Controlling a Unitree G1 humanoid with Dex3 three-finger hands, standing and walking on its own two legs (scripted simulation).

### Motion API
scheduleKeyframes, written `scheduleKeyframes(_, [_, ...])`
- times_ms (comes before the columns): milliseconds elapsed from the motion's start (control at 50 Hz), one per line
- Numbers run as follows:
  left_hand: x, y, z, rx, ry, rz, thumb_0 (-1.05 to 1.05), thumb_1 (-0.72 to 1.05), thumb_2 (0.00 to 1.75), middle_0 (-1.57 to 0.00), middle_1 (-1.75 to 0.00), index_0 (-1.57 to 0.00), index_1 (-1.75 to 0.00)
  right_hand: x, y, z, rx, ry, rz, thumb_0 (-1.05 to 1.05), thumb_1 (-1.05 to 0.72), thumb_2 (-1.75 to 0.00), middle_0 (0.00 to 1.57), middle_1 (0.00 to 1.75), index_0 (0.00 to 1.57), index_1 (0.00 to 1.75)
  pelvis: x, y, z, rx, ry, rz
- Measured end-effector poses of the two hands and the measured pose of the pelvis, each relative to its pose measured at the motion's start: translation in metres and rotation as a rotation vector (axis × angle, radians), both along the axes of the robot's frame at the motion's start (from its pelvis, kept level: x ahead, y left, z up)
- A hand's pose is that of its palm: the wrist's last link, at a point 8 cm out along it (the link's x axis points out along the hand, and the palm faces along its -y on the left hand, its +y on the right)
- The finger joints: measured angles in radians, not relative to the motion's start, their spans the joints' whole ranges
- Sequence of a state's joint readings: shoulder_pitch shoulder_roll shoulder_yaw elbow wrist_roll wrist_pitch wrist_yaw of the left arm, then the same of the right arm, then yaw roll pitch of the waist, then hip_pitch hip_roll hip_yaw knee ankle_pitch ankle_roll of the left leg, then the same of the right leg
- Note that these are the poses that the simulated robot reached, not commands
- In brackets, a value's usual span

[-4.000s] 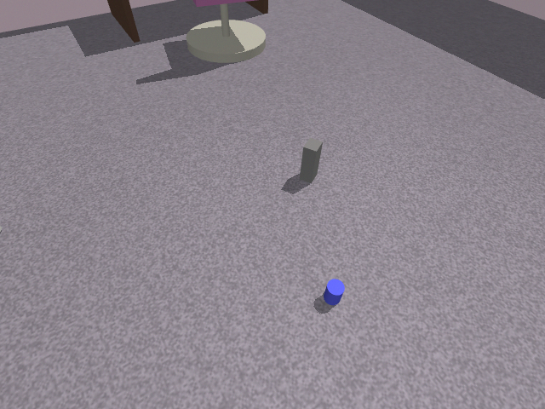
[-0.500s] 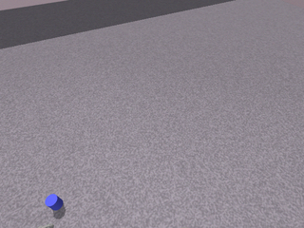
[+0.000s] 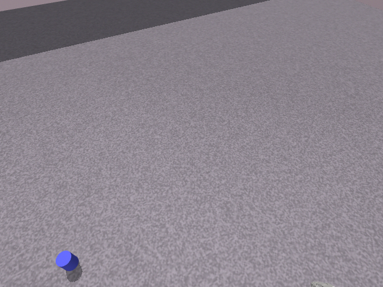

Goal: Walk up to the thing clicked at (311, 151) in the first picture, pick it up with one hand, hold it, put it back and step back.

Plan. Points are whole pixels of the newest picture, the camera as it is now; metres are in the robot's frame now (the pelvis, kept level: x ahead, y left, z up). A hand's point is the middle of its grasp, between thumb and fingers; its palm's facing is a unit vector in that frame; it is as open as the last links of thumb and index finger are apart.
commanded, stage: walk up
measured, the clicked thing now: out of the picture +0.37 +1.26 -0.66
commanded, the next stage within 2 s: stand in 0.10 s
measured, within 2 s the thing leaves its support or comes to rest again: neither
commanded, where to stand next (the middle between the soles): +0.06 +0.02 m, yaw +4 degrees
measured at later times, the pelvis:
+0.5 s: pelvis +0.00 +0.01 +0.01, yaw +2 degrees
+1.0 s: pelvis +0.00 +0.01 +0.01, yaw +3 degrees
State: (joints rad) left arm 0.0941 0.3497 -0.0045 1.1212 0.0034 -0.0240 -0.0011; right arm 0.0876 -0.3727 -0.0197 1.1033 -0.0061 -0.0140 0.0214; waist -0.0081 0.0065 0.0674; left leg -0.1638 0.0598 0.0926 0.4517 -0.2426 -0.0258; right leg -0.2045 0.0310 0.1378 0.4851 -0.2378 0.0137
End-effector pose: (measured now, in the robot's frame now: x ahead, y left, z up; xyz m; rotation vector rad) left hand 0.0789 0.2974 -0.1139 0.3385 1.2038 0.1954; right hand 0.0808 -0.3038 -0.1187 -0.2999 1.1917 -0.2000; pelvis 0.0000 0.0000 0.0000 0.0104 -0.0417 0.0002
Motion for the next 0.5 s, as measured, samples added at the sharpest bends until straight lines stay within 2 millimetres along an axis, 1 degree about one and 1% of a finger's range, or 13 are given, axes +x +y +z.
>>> scheduleKeyframes(100, [0.005, -0.002, 0.001, -0.006, 0.002, -0.006, 0.0, 0.9, 0.9, -0.2, -0.3, -0.2, -0.3, 0.004, 0.003, 0.001, 0.008, -0.006, -0.008, 0.01, -0.9, -0.9, 0.21, 0.3, 0.2, 0.3, 0.002, 0.001, 0.002, -0.001, 0.001, -0.006])
scheduleKeyframes(260, [0.011, -0.001, 0.003, -0.016, -0.005, 0.0, 0.0, 0.9, 0.9, -0.2, -0.3, -0.2, -0.3, 0.003, 0.008, 0.003, 0.004, 0.027, 0.001, 0.0, -0.9, -0.9, 0.21, 0.3, 0.2, 0.3, 0.003, 0.003, 0.006, -0.007, 0.009, 0.018])
scheduleKeyframes(360, [0.006, 0.002, 0.003, -0.017, 0.005, 0.012, 0.0, 0.9, 0.9, -0.2, -0.3, -0.2, -0.3, 0.003, 0.01, 0.005, 0.002, 0.04, 0.007, 0.01, -0.9, -0.9, 0.21, 0.3, 0.2, 0.3, 0.003, 0.004, 0.007, -0.008, 0.013, 0.026])
scheduleKeyframes(500, [-0.004, 0.006, 0.002, -0.018, 0.022, 0.032, 0.0, 0.9, 0.9, -0.2, -0.3, -0.2, -0.3, 0.007, 0.013, 0.007, -0.001, 0.037, 0.015, 0.01, -0.9, -0.9, 0.21, 0.3, 0.2, 0.3, 0.004, 0.006, 0.008, -0.009, 0.012, 0.034])
